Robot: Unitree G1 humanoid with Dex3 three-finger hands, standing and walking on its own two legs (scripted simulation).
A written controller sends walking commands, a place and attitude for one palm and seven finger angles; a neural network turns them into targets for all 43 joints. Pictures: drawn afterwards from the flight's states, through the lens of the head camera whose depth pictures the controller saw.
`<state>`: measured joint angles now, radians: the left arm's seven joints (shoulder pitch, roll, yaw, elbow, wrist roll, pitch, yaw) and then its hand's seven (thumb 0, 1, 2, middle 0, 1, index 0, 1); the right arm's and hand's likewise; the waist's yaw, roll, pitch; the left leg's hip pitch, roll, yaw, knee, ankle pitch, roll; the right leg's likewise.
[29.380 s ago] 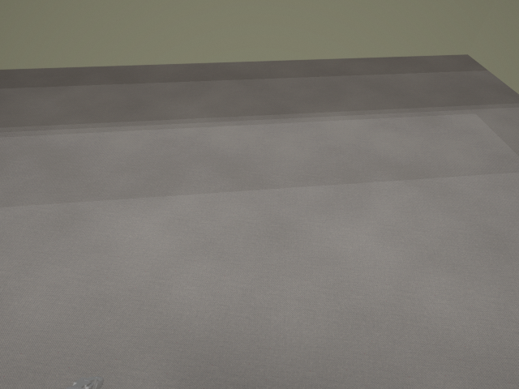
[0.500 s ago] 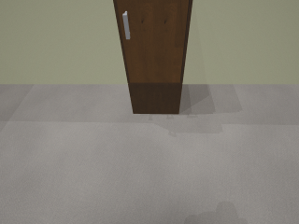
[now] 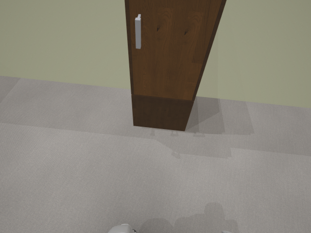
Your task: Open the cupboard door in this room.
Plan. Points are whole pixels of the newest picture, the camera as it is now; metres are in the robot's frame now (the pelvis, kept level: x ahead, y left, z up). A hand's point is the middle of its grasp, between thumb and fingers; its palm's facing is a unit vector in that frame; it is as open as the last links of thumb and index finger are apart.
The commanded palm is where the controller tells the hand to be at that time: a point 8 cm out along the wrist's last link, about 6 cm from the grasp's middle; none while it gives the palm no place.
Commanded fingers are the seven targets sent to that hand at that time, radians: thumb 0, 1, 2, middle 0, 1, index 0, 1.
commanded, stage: take the last steps up to it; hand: left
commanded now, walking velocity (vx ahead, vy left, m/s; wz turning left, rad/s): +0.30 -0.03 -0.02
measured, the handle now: (138, 31) +0.87 +0.17 +0.05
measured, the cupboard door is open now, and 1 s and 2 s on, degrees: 0 0 0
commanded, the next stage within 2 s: come to a stop and stand still in 0.70 s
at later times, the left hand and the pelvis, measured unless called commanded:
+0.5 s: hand (122, 175) +0.30 +0.14 -0.15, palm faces -0.08 -0.98 -0.21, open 7.3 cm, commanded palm none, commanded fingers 0.00 0.90 0.90 -0.20 -0.30 -0.20 -0.30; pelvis +0.17 -0.03 +0.00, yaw -2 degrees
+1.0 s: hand (117, 188) +0.26 +0.15 -0.18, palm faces +0.07 -0.99 -0.15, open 7.3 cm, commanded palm none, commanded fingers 0.00 0.90 0.90 -0.20 -0.30 -0.20 -0.30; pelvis +0.31 -0.02 +0.01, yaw +0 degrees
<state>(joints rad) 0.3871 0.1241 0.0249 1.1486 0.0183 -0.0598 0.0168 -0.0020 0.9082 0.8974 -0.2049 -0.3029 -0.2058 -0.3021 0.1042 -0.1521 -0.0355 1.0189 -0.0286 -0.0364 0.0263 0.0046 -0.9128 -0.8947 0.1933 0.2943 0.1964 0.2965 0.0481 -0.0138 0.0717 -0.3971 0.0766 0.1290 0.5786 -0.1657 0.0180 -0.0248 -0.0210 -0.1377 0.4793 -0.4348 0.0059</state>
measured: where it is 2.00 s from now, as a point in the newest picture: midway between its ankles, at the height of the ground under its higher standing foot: (169, 222)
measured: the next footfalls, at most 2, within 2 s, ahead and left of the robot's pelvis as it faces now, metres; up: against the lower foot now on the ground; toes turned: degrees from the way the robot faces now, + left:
right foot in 0.48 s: +0.27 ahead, -0.16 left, +0.00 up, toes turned -10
left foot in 0.86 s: +0.38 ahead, +0.08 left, +0.00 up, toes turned +9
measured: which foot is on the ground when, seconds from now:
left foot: down 0.00-0.48, up 0.50-0.84, down 0.86-1.00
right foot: down 0.00-0.00, up 0.02-0.46, down 0.48-0.88, up 0.90-1.00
